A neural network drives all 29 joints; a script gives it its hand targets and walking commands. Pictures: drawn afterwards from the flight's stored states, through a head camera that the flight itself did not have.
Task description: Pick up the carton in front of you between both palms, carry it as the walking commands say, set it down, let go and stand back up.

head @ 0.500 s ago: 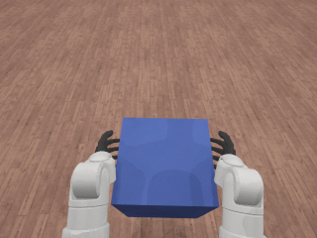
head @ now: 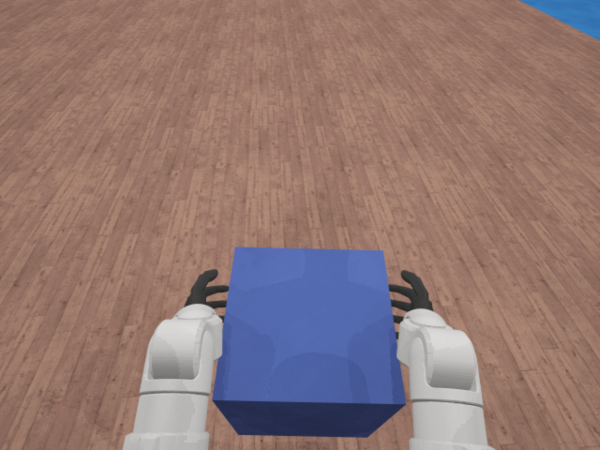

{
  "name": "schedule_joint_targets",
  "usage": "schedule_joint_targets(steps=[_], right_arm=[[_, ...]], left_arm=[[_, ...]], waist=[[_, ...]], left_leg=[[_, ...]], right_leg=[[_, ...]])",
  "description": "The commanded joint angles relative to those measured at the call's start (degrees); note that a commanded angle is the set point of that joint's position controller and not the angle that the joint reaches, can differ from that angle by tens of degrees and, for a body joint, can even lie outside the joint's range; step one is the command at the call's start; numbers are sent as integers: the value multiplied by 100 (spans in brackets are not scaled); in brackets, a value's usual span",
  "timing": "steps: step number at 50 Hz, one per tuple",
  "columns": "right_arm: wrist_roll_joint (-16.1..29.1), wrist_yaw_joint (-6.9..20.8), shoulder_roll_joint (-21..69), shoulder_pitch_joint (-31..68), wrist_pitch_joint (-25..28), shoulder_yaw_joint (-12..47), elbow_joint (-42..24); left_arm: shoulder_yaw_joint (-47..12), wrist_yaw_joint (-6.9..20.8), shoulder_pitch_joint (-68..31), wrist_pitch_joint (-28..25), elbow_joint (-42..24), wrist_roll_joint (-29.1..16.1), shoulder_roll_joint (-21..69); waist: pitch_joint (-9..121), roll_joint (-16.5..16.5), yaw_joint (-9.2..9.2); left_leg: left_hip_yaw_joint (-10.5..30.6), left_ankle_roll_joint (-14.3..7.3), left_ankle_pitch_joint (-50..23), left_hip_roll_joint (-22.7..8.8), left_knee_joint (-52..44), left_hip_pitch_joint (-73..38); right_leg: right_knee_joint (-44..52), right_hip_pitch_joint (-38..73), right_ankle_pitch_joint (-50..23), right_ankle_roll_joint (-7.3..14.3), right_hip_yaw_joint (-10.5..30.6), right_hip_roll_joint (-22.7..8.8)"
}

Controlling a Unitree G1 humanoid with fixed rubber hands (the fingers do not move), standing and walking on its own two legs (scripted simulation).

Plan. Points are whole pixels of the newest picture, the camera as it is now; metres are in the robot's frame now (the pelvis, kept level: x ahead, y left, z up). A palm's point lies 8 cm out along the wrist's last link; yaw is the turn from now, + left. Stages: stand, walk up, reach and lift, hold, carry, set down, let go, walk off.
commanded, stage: carry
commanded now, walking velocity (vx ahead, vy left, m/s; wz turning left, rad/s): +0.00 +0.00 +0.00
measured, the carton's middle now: (305, 349) +0.31 +0.00 -0.04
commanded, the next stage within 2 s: hold in 1.28 s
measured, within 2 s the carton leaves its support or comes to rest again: neither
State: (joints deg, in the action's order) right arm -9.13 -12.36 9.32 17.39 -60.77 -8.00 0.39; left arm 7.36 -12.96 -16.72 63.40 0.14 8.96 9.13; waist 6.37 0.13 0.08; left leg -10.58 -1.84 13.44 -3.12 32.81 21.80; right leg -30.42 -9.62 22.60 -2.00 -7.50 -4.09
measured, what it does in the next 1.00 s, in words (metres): shifts its weight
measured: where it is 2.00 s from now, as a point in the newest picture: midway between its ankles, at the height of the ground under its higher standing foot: outside the picture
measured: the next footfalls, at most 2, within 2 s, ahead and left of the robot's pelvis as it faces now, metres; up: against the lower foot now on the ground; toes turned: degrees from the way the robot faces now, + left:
none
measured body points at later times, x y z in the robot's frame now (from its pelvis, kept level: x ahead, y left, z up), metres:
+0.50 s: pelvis -0.03 -0.01 +0.00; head -0.06 -0.01 +0.44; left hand +0.27 +0.13 +0.01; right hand +0.27 -0.17 +0.02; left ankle +0.01 +0.10 -0.73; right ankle -0.11 -0.11 -0.73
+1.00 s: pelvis -0.07 -0.02 +0.00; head -0.10 -0.01 +0.45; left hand +0.23 +0.13 +0.03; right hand +0.23 -0.17 +0.03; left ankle +0.02 +0.10 -0.73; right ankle -0.11 -0.11 -0.73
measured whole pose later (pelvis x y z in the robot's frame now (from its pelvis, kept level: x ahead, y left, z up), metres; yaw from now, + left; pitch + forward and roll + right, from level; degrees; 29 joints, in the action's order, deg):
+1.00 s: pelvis -0.07 -0.02 +0.00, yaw -1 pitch +1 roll +0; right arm -14.7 -2.5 8.5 14.1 -41.4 -10.9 13.6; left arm 9.3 -3.2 -13.1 43.5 13.1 14.4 8.3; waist 6.2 0.0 0.3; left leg -9.7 -0.6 7.6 -5.5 29.5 22.6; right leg -32.2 -12.8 20.3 1.2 -9.1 -2.1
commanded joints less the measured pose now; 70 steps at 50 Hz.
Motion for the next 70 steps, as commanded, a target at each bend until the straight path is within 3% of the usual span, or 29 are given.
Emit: schedule_joint_targets(steps=[1,4,9,14,19,23,30,34,41,64,65,66,70], right_arm=[[2386,2502,6354,2593,251,3959,-47],[2274,2540,6251,2458,530,3928,42],[1960,2596,6049,2182,1092,3706,353],[1440,2589,5812,1970,1751,3328,763],[951,2530,5404,2361,2324,2875,1009],[818,2536,5420,2595,2599,2706,1272],[968,2517,5528,2315,2341,2918,1126],[873,2498,5332,2114,2127,2726,1225],[956,2530,5425,2455,2150,2779,1126],[1041,2521,5384,2301,2133,2939,908],[905,2594,5587,2001,2205,2738,1226],[772,2555,5500,2016,2369,2708,1128],[763,2445,5368,2095,2532,2610,1090]], left_arm=[[-3891,2547,-3087,-517,-450,-2425,6203],[-3843,2562,-2935,-825,-407,-2295,6071],[-3695,2586,-2754,-1398,-213,-2017,5830],[-3388,2586,-2569,-2039,201,-1587,5630],[-2927,2509,-2868,-2623,528,-1084,5285],[-2785,2511,-3119,-2897,802,-958,5308],[-3035,2516,-2865,-2639,645,-1110,5389],[-2857,2500,-2657,-2427,743,-1007,5214],[-2894,2528,-2963,-2451,664,-1075,5311],[-3054,2514,-2782,-2425,479,-1159,5302],[-2929,2544,-2380,-2429,291,-1162,5347],[-3008,2563,-2583,-2487,51,-1138,5218],[-3192,2583,-2569,-2521,199,-1127,5205]], waist=[[2177,238,-2],[2099,270,-6],[2078,-2,5],[1912,181,8],[1716,54,-2],[1587,-13,-3],[1573,5,2],[1449,11,0],[1237,-3,12],[1500,-29,11],[644,667,-60],[905,673,16],[1028,334,132]], left_leg=[[435,-59,-3578,-464,197,-1260],[386,7,-3311,-415,109,-1228],[518,-61,-3904,-602,124,-1499],[480,7,-2748,-555,195,-1149],[587,-7,-2462,-664,-9,-1290],[636,17,-1981,-681,-214,-1273],[642,43,-1666,-675,-365,-1240],[657,57,-1471,-684,-440,-1150],[687,98,-999,-674,-604,-1042],[664,119,-1315,-703,-535,-1060],[1353,-31,-1759,914,-461,-3004],[1435,-37,-1927,833,-468,-3108],[1420,124,-2048,917,-691,-2925]], right_leg=[[-97,697,-4723,28,286,-509],[-156,667,-4912,51,281,-565],[-52,410,-3912,32,216,-468],[-11,515,-4220,128,270,-616],[144,26,-2661,219,235,-524],[339,-164,-1795,267,292,-488],[431,-250,-1502,312,381,-502],[505,-378,-1277,328,417,-503],[690,-620,-757,370,470,-494],[504,-557,-1117,392,472,-464],[1164,-1239,-2165,397,1467,586],[1146,-1023,-2220,482,1512,530],[1158,-211,-2636,371,1468,643]])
